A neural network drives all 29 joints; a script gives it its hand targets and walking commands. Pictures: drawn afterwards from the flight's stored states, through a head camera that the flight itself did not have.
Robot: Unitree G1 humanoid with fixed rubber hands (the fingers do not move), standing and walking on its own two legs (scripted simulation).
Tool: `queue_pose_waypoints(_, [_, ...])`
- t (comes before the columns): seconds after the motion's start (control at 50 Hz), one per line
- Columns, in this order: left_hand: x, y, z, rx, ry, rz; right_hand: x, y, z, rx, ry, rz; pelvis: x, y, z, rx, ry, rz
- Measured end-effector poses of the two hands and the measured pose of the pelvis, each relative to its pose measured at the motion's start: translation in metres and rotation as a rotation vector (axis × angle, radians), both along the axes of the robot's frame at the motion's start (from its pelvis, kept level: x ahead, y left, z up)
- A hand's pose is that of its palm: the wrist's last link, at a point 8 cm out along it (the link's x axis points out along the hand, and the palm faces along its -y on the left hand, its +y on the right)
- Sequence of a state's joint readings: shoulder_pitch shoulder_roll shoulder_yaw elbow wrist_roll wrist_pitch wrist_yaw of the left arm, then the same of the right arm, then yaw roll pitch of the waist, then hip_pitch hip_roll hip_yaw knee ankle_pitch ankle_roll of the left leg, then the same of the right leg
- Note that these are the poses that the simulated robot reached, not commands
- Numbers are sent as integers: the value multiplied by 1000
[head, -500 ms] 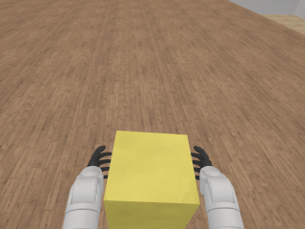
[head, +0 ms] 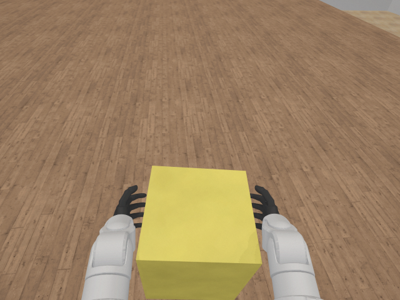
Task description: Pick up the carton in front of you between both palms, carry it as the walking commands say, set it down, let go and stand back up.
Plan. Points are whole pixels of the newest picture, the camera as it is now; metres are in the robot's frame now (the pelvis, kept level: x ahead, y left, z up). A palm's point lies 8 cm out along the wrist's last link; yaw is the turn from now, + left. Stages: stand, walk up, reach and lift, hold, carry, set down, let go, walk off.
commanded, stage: carry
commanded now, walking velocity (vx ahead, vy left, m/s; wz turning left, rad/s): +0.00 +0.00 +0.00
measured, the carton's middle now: (194, 236) +0.30 +0.01 -0.05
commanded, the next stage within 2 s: hold in 0.06 s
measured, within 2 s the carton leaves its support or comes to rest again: neither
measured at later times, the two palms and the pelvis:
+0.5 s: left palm (134, 220) +0.28 +0.13 +0.04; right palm (285, 231) +0.26 -0.17 +0.05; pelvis -0.01 +0.01 +0.01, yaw -6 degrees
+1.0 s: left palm (138, 211) +0.33 +0.13 +0.00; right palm (272, 223) +0.29 -0.16 +0.01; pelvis -0.01 +0.02 -0.01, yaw -5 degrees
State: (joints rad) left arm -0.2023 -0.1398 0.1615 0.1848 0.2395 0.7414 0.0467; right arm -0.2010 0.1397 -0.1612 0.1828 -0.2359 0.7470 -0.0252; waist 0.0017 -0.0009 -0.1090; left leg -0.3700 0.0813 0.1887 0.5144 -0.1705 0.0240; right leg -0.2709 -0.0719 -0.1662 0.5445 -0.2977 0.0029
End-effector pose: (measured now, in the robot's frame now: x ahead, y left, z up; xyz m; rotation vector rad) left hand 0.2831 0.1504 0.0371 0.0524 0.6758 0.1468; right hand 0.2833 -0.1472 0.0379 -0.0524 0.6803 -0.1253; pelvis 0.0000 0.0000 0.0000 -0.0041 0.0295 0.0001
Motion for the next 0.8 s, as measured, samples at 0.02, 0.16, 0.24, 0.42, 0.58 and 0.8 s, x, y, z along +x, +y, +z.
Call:
queue_pose_waypoints(0.02, [0, 0, 0, 0, -1, 0, 0, 0, 0, 0, -1, 0, 0, 0, 0, 0, 0, 0])
queue_pose_waypoints(0.16, [-4, -5, 2, 5, 4, -14, -5, -5, 3, -17, 4, 4, -3, -3, 7, 3, -88, -20])
queue_pose_waypoints(0.24, [-5, -12, 1, -1, 6, -48, -13, -12, 4, -22, 6, -22, -5, -3, 9, -2, -125, -40])
queue_pose_waypoints(0.42, [-3, -22, 4, -5, -4, -101, -26, -21, 8, -19, -4, -75, -11, 2, 8, -5, -165, -81])
queue_pose_waypoints(0.58, [3, -23, 8, -14, -12, -128, -29, -22, 12, -14, -12, -106, -13, 9, 8, -7, -174, -106])
queue_pose_waypoints(0.8, [14, -19, 7, -27, -1, -130, -20, -18, 11, -8, -2, -121, -10, 17, 7, -8, -174, -114])
